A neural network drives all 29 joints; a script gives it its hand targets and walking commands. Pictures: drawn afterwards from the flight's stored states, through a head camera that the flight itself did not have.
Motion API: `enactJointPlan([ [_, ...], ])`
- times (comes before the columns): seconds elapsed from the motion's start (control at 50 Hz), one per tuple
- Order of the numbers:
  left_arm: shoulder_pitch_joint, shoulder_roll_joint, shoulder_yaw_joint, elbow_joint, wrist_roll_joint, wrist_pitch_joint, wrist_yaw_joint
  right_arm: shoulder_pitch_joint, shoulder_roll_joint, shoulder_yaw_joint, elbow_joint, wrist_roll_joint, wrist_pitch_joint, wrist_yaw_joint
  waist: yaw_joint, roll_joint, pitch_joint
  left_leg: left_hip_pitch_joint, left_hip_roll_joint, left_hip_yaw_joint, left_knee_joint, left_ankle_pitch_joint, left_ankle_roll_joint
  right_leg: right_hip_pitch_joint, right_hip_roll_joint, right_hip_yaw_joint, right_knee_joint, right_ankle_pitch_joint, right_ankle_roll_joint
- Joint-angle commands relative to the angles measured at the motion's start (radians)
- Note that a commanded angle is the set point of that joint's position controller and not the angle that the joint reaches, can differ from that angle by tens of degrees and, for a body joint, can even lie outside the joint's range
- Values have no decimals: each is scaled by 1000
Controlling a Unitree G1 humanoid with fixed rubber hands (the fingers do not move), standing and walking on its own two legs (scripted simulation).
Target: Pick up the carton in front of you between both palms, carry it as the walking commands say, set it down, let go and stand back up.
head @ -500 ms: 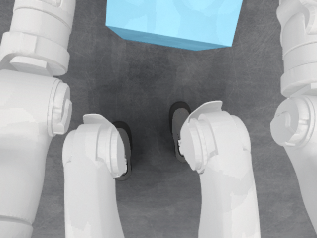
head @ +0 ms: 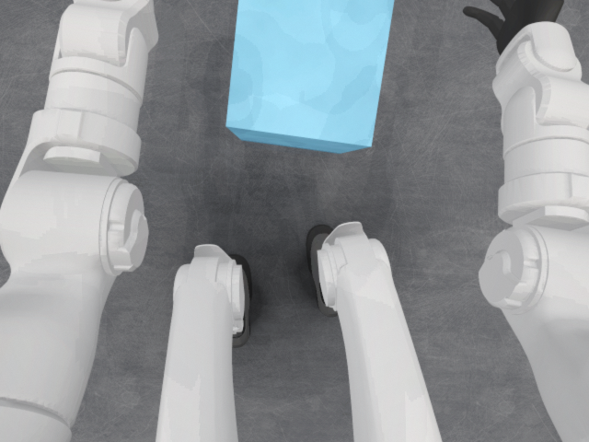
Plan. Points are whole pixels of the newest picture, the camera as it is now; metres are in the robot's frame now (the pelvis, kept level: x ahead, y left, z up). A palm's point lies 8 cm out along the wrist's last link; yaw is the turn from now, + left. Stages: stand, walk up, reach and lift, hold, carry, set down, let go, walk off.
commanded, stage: set down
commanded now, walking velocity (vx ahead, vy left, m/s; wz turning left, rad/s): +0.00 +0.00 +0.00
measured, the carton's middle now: (301, 84) +0.53 -0.09 -0.37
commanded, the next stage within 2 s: let go in 0.38 s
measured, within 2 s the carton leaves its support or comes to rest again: neither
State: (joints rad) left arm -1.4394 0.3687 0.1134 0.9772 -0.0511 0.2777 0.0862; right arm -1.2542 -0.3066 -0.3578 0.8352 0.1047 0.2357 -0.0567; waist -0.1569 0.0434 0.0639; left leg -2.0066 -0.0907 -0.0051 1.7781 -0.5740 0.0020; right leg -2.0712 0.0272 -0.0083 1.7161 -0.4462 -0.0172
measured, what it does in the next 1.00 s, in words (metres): rises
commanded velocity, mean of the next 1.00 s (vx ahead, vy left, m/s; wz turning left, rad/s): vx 0.00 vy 0.00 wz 0.00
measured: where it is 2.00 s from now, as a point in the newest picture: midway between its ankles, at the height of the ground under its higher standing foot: (281, 301)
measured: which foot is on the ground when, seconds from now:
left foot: down 0.00-1.00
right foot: down 0.00-1.00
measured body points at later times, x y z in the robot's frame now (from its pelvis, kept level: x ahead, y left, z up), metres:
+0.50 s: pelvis +0.03 +0.00 +0.14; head +0.33 -0.03 +0.46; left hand +0.60 +0.10 +0.04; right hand +0.51 -0.30 +0.04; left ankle +0.08 +0.11 -0.46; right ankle +0.12 -0.11 -0.46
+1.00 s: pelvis +0.09 -0.02 +0.25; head +0.27 -0.03 +0.66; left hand +0.43 +0.15 +0.14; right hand +0.36 -0.28 +0.15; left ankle +0.08 +0.11 -0.46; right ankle +0.12 -0.11 -0.46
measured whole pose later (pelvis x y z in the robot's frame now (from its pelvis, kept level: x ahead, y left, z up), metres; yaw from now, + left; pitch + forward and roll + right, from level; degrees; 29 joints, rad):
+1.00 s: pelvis +0.09 -0.02 +0.25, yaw -1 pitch +24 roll +1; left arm -0.33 0.12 0.16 0.62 0.09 0.07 0.06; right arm -0.22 -0.21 -0.13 0.55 0.00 0.04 0.10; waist -0.09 0.00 -0.02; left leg -0.80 -0.04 -0.07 0.71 -0.33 -0.01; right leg -0.88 0.06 0.02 0.70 -0.24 -0.05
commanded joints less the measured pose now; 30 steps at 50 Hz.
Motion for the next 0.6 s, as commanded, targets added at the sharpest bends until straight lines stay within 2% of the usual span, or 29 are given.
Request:
enactJointPlan([
  [0.0, -303, 79, 6, -161, 4, -2, 2, -202, -175, -19, -148, 6, -6, 11, -78, 117, -1266, 564, -35, 33, -218, 276, -21, 840, 29, -49, -176, 488, 45],
  [0.16, -217, 62, 46, -139, 35, -9, -14, -143, -147, -23, -132, -4, -13, 42, -56, 82, -1188, 630, -30, 13, -389, 316, -20, 926, 30, -39, -334, 523, 53],
  [0.34, -157, 41, 71, -86, 60, -40, -38, -99, -116, -45, -95, -48, -41, 59, -50, 58, -1097, 737, -18, -9, -586, 336, -24, 1034, 22, -32, -524, 533, 60],
  [0.4, -106, 19, 93, -77, 83, -53, -39, -62, -101, -51, -84, -75, -57, 70, -38, 56, -1084, 790, -13, -15, -646, 364, -28, 1071, 20, -31, -579, 544, 60],
  [0.48, 40, -40, 126, -135, 132, -67, -14, 64, -96, -44, -114, -122, -78, 101, -23, 53, -1147, 921, -12, -19, -725, 464, -40, 1187, 20, -29, -646, 613, 52],
  [0.58, 308, -146, 138, -319, 176, -81, 38, 289, -103, 0, -214, -176, -100, 154, -10, 22, -1159, 1051, -10, -21, -839, 552, -53, 1402, 20, -7, -739, 694, 30],
])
